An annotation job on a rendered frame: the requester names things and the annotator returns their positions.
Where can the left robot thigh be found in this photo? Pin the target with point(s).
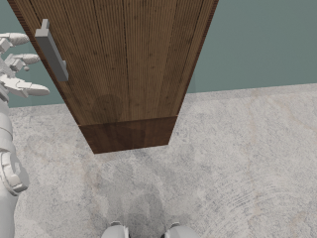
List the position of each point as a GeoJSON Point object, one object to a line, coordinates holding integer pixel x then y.
{"type": "Point", "coordinates": [116, 231]}

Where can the handle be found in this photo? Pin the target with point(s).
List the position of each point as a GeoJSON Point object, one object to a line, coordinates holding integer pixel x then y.
{"type": "Point", "coordinates": [48, 46]}

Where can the right robot thigh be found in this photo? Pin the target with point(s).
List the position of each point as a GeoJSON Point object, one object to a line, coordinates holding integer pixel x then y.
{"type": "Point", "coordinates": [181, 231]}

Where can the left robot hand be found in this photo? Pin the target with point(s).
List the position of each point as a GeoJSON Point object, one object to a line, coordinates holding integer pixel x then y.
{"type": "Point", "coordinates": [13, 63]}

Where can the robot left upper arm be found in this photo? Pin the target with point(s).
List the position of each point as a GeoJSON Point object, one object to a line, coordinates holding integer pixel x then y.
{"type": "Point", "coordinates": [13, 180]}

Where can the cupboard door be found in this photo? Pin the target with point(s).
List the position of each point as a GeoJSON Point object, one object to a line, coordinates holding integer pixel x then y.
{"type": "Point", "coordinates": [126, 60]}

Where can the left robot forearm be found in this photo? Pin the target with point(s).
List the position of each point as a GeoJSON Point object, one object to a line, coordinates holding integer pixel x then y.
{"type": "Point", "coordinates": [6, 129]}

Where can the robot thigh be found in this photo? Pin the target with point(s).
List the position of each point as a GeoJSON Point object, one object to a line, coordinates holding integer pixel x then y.
{"type": "Point", "coordinates": [116, 231]}
{"type": "Point", "coordinates": [181, 231]}

